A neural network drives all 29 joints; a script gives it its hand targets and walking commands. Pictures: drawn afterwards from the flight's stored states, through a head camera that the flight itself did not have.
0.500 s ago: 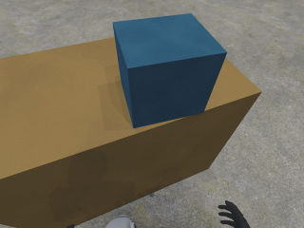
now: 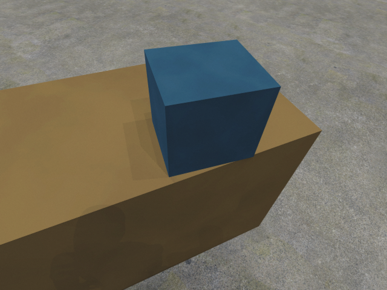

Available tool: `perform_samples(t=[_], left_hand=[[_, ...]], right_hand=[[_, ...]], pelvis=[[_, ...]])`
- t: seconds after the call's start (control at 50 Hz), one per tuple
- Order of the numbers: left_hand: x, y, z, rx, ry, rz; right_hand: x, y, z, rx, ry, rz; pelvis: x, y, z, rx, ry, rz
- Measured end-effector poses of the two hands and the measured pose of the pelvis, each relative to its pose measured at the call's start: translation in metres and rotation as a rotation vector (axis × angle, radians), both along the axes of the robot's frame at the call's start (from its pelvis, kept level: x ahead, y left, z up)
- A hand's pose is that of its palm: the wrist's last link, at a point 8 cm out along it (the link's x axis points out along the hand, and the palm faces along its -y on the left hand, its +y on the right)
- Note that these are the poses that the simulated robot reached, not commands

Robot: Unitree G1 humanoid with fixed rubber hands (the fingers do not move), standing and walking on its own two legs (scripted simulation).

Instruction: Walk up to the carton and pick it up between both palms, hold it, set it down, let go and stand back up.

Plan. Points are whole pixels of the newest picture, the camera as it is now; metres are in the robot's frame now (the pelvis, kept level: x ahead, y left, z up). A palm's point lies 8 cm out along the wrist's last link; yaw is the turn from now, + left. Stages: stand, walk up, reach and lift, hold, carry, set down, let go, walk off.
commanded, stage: walk up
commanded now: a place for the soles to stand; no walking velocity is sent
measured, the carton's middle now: (203, 107) +0.52 -0.01 +0.09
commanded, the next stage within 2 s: none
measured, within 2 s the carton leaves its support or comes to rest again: neither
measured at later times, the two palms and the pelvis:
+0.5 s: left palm out of the picture +0.01 +0.11 -0.14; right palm out of the picture +0.10 -0.40 -0.13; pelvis +0.00 -0.14 -0.02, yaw +9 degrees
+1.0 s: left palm out of the picture -0.02 +0.04 -0.15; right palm (327, 246) +0.26 -0.33 -0.13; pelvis +0.09 -0.17 -0.01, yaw +23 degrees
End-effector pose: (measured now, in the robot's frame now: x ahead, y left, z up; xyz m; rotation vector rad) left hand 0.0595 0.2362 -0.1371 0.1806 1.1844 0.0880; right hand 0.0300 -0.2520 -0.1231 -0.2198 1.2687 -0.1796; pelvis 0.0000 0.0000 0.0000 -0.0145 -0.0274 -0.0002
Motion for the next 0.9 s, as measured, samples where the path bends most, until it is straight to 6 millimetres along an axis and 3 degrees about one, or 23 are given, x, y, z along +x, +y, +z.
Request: perform_samples(t=[0.12, 0.26, 0.34, 0.4, 0.46, 0.5, 0.6, 0.74, 0.9], left_hand=[[-0.026, 0.008, 0.002, 0.033, 0.101, -0.032], [-0.028, -0.005, 0.009, 0.063, 0.090, -0.043], [-0.016, -0.034, 0.005, 0.064, 0.033, -0.035], [-0.014, -0.065, 0.003, 0.059, -0.021, -0.002], [-0.032, -0.100, -0.001, 0.057, -0.046, 0.065], [-0.051, -0.122, 0.000, 0.049, -0.030, 0.134], [-0.083, -0.162, 0.008, 0.027, 0.022, 0.245], [-0.097, -0.187, 0.007, 0.030, 0.068, 0.343], [-0.116, -0.203, -0.009, -0.019, 0.230, 0.449]], right_hand=[[0.006, -0.008, 0.006, -0.044, -0.005, 0.024], [-0.011, -0.055, 0.019, -0.124, 0.014, 0.025], [-0.007, -0.090, 0.013, -0.141, -0.009, 0.039], [0.013, -0.120, 0.001, -0.128, -0.054, 0.069], [0.046, -0.146, -0.011, -0.107, -0.100, 0.131], [0.069, -0.153, -0.009, -0.092, -0.133, 0.176], [0.118, -0.151, 0.011, -0.032, -0.221, 0.271], [0.153, -0.141, 0.011, 0.027, -0.172, 0.379], [0.207, -0.092, -0.004, 0.074, -0.135, 0.518]], pelvis=[[0.004, -0.008, 0.003, -0.010, 0.025, 0.017], [0.001, -0.044, 0.005, -0.008, 0.022, 0.035], [0.000, -0.074, -0.004, 0.013, 0.010, 0.050], [0.000, -0.103, -0.014, 0.030, 0.006, 0.077], [-0.001, -0.128, -0.024, 0.028, -0.007, 0.125], [0.001, -0.139, -0.021, 0.028, -0.017, 0.150], [0.016, -0.160, -0.004, 0.020, -0.020, 0.198], [0.040, -0.177, 0.000, -0.003, 0.014, 0.285], [0.074, -0.171, -0.011, 0.003, 0.021, 0.372]])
